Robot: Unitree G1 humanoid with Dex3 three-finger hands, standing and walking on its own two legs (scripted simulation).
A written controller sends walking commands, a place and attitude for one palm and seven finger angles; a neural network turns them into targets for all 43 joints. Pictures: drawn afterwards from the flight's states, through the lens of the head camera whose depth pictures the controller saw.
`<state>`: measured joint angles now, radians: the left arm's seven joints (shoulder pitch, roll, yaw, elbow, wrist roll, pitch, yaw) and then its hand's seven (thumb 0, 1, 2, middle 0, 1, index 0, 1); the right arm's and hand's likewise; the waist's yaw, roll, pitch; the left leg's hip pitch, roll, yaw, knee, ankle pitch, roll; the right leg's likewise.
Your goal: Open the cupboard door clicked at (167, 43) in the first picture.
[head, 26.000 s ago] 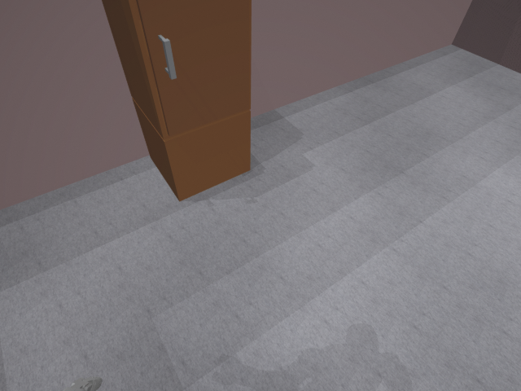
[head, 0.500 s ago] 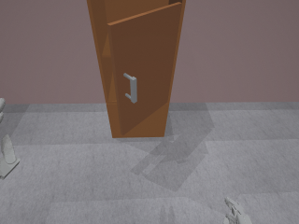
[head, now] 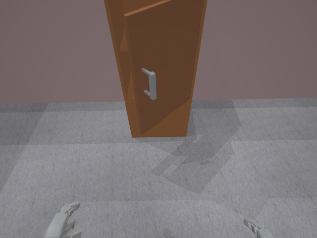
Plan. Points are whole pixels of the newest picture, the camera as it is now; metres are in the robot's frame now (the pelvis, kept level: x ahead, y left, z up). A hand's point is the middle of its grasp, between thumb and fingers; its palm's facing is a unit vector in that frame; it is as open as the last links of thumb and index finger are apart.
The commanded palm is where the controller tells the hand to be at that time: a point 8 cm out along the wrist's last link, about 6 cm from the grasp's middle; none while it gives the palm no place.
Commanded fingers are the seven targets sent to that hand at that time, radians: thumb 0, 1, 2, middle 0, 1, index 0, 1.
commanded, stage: let the arm hang, fingers relaxed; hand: left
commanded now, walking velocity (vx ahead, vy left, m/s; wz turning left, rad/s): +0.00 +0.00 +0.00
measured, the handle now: (149, 84) +0.67 +0.06 -0.01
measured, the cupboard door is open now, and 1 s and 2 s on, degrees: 44 44 44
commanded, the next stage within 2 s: look to check the result in 0.90 s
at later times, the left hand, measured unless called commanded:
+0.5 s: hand out of the picture -0.03 +0.20 -0.16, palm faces +0.02 -0.95 -0.30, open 7.4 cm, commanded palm none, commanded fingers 0.00 0.90 0.90 -0.20 -0.30 -0.20 -0.30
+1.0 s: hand out of the picture +0.09 +0.18 -0.15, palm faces +0.00 -0.97 -0.26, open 7.4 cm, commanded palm none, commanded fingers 0.00 0.90 0.90 -0.20 -0.30 -0.20 -0.30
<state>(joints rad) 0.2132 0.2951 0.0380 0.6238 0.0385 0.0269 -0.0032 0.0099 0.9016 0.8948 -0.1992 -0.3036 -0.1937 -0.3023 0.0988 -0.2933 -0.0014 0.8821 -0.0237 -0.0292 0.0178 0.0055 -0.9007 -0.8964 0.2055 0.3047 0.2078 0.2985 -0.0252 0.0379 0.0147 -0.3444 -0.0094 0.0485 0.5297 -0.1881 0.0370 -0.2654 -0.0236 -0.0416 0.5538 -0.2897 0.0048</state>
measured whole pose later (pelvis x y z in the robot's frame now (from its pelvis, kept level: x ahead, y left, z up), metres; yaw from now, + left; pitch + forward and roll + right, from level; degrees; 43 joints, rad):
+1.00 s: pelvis +0.02 -0.03 +0.01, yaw +1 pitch -2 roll +0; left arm 0.14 0.23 0.01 1.12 0.01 -0.02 0.01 0.01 0.90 0.89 -0.20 -0.30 -0.20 -0.30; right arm 0.17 -0.26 -0.01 1.14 -0.02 0.00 -0.01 0.00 -0.90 -0.90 0.20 0.30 0.20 0.30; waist -0.02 0.01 0.05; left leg -0.19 0.02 0.02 0.36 -0.14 -0.01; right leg -0.10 0.02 -0.07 0.36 -0.24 -0.04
